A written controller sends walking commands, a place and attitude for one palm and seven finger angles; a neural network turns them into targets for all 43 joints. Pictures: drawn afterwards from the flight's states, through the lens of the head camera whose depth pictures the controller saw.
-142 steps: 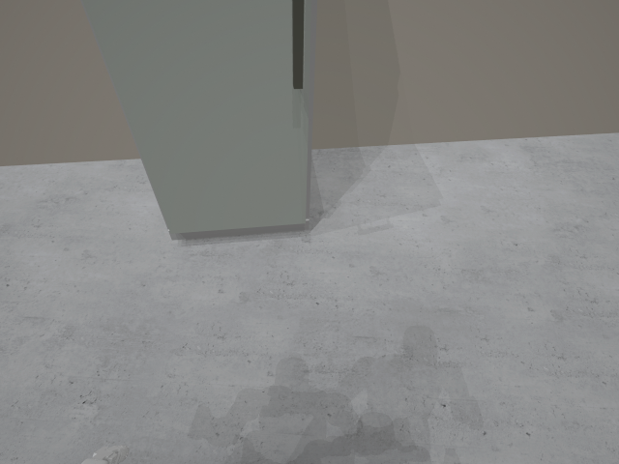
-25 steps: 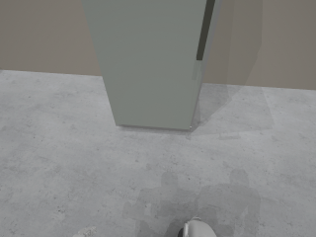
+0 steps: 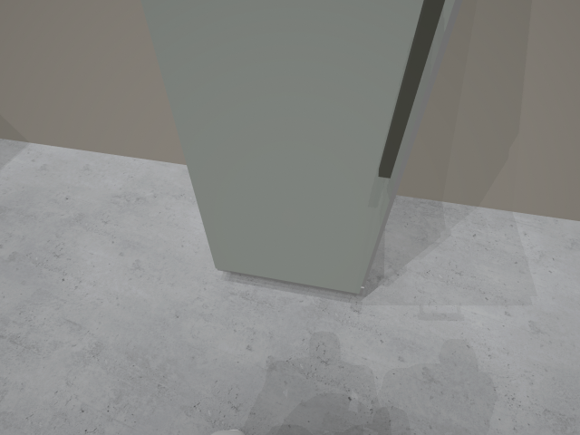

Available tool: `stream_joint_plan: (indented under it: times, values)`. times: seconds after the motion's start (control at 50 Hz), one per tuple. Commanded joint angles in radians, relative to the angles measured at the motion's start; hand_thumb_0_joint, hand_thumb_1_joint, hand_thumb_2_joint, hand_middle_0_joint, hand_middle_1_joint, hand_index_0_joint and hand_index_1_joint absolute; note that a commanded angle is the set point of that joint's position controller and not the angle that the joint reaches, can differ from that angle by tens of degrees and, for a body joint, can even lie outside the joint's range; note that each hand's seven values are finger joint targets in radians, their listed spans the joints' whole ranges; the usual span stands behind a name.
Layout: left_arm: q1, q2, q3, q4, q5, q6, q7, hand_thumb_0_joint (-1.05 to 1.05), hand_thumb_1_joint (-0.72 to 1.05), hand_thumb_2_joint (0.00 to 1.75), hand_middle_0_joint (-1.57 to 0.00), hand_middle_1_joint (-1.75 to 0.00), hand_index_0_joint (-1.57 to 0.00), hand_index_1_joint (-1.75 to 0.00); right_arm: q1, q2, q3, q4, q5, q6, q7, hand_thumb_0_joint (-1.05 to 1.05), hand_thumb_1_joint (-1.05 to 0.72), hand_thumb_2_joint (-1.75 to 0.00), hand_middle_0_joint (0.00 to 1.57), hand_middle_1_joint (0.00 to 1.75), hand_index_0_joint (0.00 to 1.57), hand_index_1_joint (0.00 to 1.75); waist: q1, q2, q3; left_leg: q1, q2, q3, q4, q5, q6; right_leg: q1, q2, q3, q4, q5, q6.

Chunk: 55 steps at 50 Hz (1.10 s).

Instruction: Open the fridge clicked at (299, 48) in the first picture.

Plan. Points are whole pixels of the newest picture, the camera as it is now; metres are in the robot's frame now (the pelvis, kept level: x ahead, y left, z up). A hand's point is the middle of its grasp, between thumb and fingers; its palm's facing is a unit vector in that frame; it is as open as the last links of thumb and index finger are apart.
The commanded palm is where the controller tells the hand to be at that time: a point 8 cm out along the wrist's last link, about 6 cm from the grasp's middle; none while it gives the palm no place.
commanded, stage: take the last steps up to it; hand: right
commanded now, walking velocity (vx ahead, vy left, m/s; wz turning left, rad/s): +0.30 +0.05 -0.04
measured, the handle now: (406, 90) +0.69 -0.13 +0.14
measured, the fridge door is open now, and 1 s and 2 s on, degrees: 0 0 0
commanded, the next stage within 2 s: come to a stop and stand still in 0.36 s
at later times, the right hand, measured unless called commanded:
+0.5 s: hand out of the picture +0.13 -0.18 -0.20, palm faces +0.08 +0.99 -0.15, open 7.3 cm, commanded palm none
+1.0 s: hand (392, 359) +0.30 -0.15 -0.16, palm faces +0.06 +0.96 -0.29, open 7.3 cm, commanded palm none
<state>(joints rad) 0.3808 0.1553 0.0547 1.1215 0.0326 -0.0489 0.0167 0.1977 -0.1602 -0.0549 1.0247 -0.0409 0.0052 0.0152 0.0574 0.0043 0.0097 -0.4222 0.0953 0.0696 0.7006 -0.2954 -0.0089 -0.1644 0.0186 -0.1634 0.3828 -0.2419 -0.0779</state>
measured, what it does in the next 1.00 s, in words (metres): walks ahead: left foot, then right foot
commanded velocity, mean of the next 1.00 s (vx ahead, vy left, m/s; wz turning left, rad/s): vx -0.01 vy -0.01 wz -0.01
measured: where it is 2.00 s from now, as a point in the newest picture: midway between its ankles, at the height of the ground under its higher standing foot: outside the picture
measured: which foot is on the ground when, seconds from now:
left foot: up 0.00-0.08, down 0.10-0.42, up 0.44-0.82, down 0.84-1.00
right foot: down 0.00-0.10, up 0.12-0.40, down 0.42-0.84, up 0.86-1.00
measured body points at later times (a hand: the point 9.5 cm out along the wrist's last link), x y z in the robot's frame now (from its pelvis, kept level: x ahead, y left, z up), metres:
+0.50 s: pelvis +0.19 -0.01 -0.02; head +0.20 -0.04 +0.43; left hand +0.26 +0.24 -0.15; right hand +0.12 -0.24 -0.19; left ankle +0.08 +0.12 -0.68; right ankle +0.22 -0.10 -0.74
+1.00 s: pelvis +0.21 +0.04 -0.01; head +0.25 +0.08 +0.43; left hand +0.28 +0.29 -0.19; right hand +0.29 -0.20 -0.14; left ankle +0.29 +0.14 -0.74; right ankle +0.17 -0.09 -0.66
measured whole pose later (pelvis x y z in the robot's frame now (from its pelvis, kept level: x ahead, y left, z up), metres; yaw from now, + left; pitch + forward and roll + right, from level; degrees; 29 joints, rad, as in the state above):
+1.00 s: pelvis +0.21 +0.04 -0.01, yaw -2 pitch -2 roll -2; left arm 0.16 0.23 0.09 1.02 0.02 0.07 0.02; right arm 0.15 -0.14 -0.04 0.95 -0.03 0.02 -0.03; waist 0.01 -0.07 0.11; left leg -0.35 0.06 0.10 0.59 -0.21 0.04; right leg -0.45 0.01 0.00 1.19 -0.44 0.05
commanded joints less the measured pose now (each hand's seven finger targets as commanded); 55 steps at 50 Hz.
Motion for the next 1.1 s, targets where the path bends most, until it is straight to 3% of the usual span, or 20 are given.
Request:
stream_joint_plan:
  times: [0.0,0.04,0.08,0.1,0.16,0.22,0.32,0.36,0.38,0.4,0.44,0.52,0.64,0.72,0.78,0.82,0.84,0.86,0.92,1.08]
  values:
    - [0.067,0.129,0.019,-0.018,-0.003,-0.014,0.007,0.00,0.90,0.90,-0.20,-0.30,-0.20,-0.30,-0.021,-0.031,-0.002,-0.045,0.010,-0.038,-0.001,0.00,-0.90,-0.90,0.20,0.30,0.20,0.30,-0.019,-0.090,0.048,0.057,-0.032,0.039,-0.143,0.005,0.007,0.023,-0.289,0.267,-0.122,0.049,-0.084]
    - [0.061,0.099,0.011,-0.008,-0.010,-0.013,0.006,0.00,0.90,0.90,-0.20,-0.30,-0.20,-0.30,0.062,-0.054,-0.007,-0.007,0.011,-0.048,-0.007,0.00,-0.90,-0.90,0.20,0.30,0.20,0.30,-0.064,-0.034,0.020,0.279,-0.037,0.033,-0.289,0.099,0.028,-0.071,-0.238,0.212,0.009,0.088,-0.034]
    - [0.012,0.027,-0.011,-0.051,-0.019,-0.028,-0.005,0.00,0.90,0.90,-0.20,-0.30,-0.20,-0.30,0.273,-0.175,-0.033,0.061,0.011,-0.062,-0.023,0.00,-0.90,-0.90,0.20,0.30,0.20,0.30,-0.145,0.202,-0.048,0.627,0.240,-0.308,-0.375,0.084,0.163,-0.419,-0.068,0.009,0.385,-0.088,0.045]
    - [-0.056,0.063,-0.007,-0.080,-0.016,-0.019,-0.008,0.00,0.90,0.90,-0.20,-0.30,-0.20,-0.30,0.345,-0.218,-0.042,0.077,0.020,-0.067,-0.028,0.00,-0.90,-0.90,0.20,0.30,0.20,0.30,-0.176,0.255,-0.053,0.607,0.335,-0.456,-0.456,0.044,0.241,-0.508,-0.058,0.038,0.585,-0.335,0.050]
    - [-0.127,0.040,0.007,-0.100,-0.009,-0.005,-0.018,0.00,0.90,0.90,-0.20,-0.30,-0.20,-0.30,0.220,-0.121,-0.029,0.045,0.011,-0.066,-0.044,0.00,-0.90,-0.90,0.20,0.30,0.20,0.30,-0.113,0.051,0.068,0.423,0.287,-0.287,-0.480,0.056,0.218,-0.553,-0.153,0.137,0.720,-0.205,0.057]
    - [-0.084,-0.001,0.005,-0.099,-0.007,0.015,-0.027,0.00,0.90,0.90,-0.20,-0.30,-0.20,-0.30,0.156,-0.097,-0.011,0.030,0.007,-0.077,-0.043,0.00,-0.90,-0.90,0.20,0.30,0.20,0.30,-0.056,0.102,0.072,0.280,0.216,-0.099,-0.467,0.249,0.167,-0.411,-0.149,0.094,0.557,-0.142,0.082]
    - [-0.081,0.017,-0.002,-0.102,-0.010,0.008,-0.037,0.00,0.90,0.90,-0.20,-0.30,-0.20,-0.30,0.143,-0.132,-0.010,0.043,0.014,-0.067,-0.036,0.00,-0.90,-0.90,0.20,0.30,0.20,0.30,-0.033,0.165,0.084,0.180,0.141,-0.016,-0.398,0.227,0.116,-0.164,-0.092,0.007,0.278,0.016,0.075]
    - [0.031,0.066,0.008,-0.066,-0.005,0.001,-0.032,0.00,0.90,0.90,-0.20,-0.30,-0.20,-0.30,0.137,-0.128,-0.009,0.047,0.019,-0.059,-0.034,0.00,-0.90,-0.90,0.20,0.30,0.20,0.30,0.025,0.061,0.042,0.107,0.096,0.024,-0.221,0.221,0.084,0.063,-0.076,-0.003,0.155,0.090,0.074]
    - [0.137,0.149,0.026,-0.042,0.003,-0.005,-0.021,0.00,0.90,0.90,-0.20,-0.30,-0.20,-0.30,0.154,-0.101,-0.006,0.036,0.024,-0.054,-0.028,0.00,-0.90,-0.90,0.20,0.30,0.20,0.30,0.060,-0.114,-0.040,0.042,0.021,0.070,0.005,0.130,0.042,0.199,-0.191,0.155,0.082,0.135,0.036]
    - [0.215,0.263,0.044,-0.034,0.006,-0.008,-0.010,0.00,0.90,0.90,-0.20,-0.30,-0.20,-0.30,0.178,-0.056,-0.001,0.016,0.035,-0.051,-0.021,0.00,-0.90,-0.90,0.20,0.30,0.20,0.30,0.068,-0.358,-0.112,-0.097,-0.093,0.111,0.295,-0.275,0.000,0.281,-0.439,0.492,-0.062,0.204,-0.073]
    - [0.117,0.232,0.030,-0.051,-0.004,-0.004,0.013,0.00,0.90,0.90,-0.20,-0.30,-0.20,-0.30,0.097,-0.086,0.002,0.003,0.025,-0.048,-0.028,0.00,-0.90,-0.90,0.20,0.30,0.20,0.30,0.046,-0.227,-0.043,-0.195,-0.024,-0.041,0.536,-0.260,0.021,0.186,-0.488,0.525,-0.099,0.263,-0.136]
    - [-0.108,0.138,-0.016,-0.087,-0.012,-0.012,0.034,0.00,0.90,0.90,-0.20,-0.30,-0.20,-0.30,0.186,-0.022,0.016,0.069,0.030,-0.003,-0.032,0.00,-0.90,-0.90,0.20,0.30,0.20,0.30,-0.072,-0.132,-0.005,0.025,0.012,-0.061,0.270,-0.092,-0.031,0.014,-0.338,0.145,-0.045,0.829,-0.053]
    - [-0.131,0.173,0.030,-0.090,-0.014,0.035,0.042,0.00,0.90,0.90,-0.20,-0.30,-0.20,-0.30,0.131,-0.072,-0.012,-0.013,0.015,0.043,-0.043,0.00,-0.90,-0.90,0.20,0.30,0.20,0.30,-0.056,-0.138,-0.015,-0.016,-0.029,-0.044,0.220,-0.085,-0.021,0.064,-0.373,0.138,0.003,0.859,-0.082]
    - [-0.207,0.189,0.052,-0.121,-0.004,0.053,0.029,0.00,0.90,0.90,-0.20,-0.30,-0.20,-0.30,0.101,-0.064,-0.020,-0.054,0.019,0.039,-0.043,0.00,-0.90,-0.90,0.20,0.30,0.20,0.30,-0.068,-0.197,-0.011,0.059,-0.031,-0.031,0.085,-0.051,-0.003,0.010,-0.362,0.132,0.038,0.687,-0.060]
    - [-0.211,0.173,0.055,-0.129,-0.009,0.066,0.013,0.00,0.90,0.90,-0.20,-0.30,-0.20,-0.30,0.162,-0.096,-0.029,-0.050,0.015,0.013,-0.042,0.00,-0.90,-0.90,0.20,0.30,0.20,0.30,-0.105,-0.104,-0.032,0.228,-0.011,-0.014,-0.194,0.226,-0.006,-0.067,-0.275,0.091,0.177,0.354,0.019]
    - [-0.133,0.061,0.041,-0.155,-0.024,0.080,0.001,0.00,0.90,0.90,-0.20,-0.30,-0.20,-0.30,0.138,-0.240,-0.041,-0.076,0.003,-0.006,-0.049,0.00,-0.90,-0.90,0.20,0.30,0.20,0.30,-0.091,0.314,-0.073,0.266,0.322,-0.346,-0.318,0.794,0.137,-0.240,-0.020,0.061,0.570,-0.397,0.102]
    - [-0.138,0.079,0.042,-0.154,-0.022,0.103,0.008,0.00,0.90,0.90,-0.20,-0.30,-0.20,-0.30,0.140,-0.227,-0.035,-0.086,0.013,-0.003,-0.051,0.00,-0.90,-0.90,0.20,0.30,0.20,0.30,-0.099,0.199,-0.084,0.205,0.334,-0.313,-0.334,0.786,0.189,-0.211,-0.022,0.164,0.699,-0.401,0.099]
    - [-0.130,0.070,0.041,-0.150,-0.019,0.111,0.009,0.00,0.90,0.90,-0.20,-0.30,-0.20,-0.30,0.080,-0.236,-0.043,-0.091,0.010,-0.003,-0.056,0.00,-0.90,-0.90,0.20,0.30,0.20,0.30,-0.073,0.251,-0.083,0.189,0.316,-0.346,-0.339,0.684,0.198,-0.251,-0.018,0.200,0.797,-0.381,0.102]
    - [-0.144,0.117,0.046,-0.136,-0.009,0.115,-0.004,0.00,0.90,0.90,-0.20,-0.30,-0.20,-0.30,-0.003,-0.193,-0.036,-0.123,0.017,-0.003,-0.064,0.00,-0.90,-0.90,0.20,0.30,0.20,0.30,-0.064,0.156,-0.050,0.196,0.243,-0.244,-0.344,0.467,0.163,-0.328,-0.032,0.222,0.911,-0.184,0.122]
    - [-0.156,0.119,0.030,-0.159,-0.004,0.116,-0.028,0.00,0.90,0.90,-0.20,-0.30,-0.20,-0.30,0.041,-0.223,-0.044,-0.109,0.008,0.000,-0.061,0.00,-0.90,-0.90,0.20,0.30,0.20,0.30,-0.102,0.168,-0.045,0.223,0.230,-0.272,-0.483,-0.080,0.135,-0.263,-0.049,0.166,0.591,-0.165,0.134]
